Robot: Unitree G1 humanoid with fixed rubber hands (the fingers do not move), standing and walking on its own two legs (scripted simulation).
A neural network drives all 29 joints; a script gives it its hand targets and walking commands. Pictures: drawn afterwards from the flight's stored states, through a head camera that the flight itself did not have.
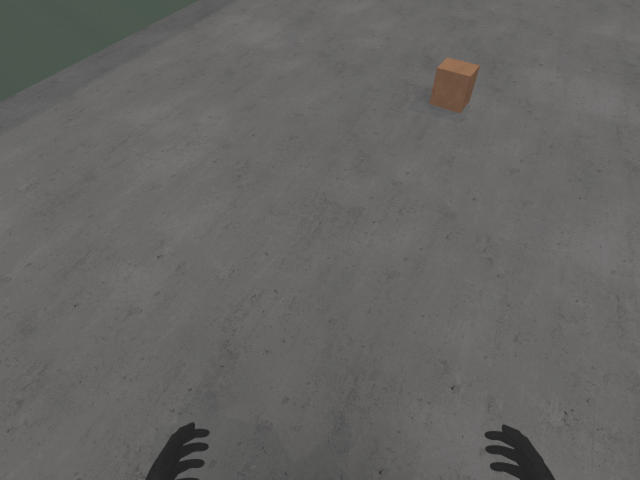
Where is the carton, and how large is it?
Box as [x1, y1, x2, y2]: [429, 57, 479, 112]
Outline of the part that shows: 447,57 437,67 429,103 460,112 469,100 479,65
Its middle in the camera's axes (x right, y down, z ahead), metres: +0.78 -0.87 +2.22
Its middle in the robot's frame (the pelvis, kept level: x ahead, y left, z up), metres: +2.20 -0.71 -0.64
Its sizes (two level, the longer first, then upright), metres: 0.191 0.153 0.219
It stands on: the floor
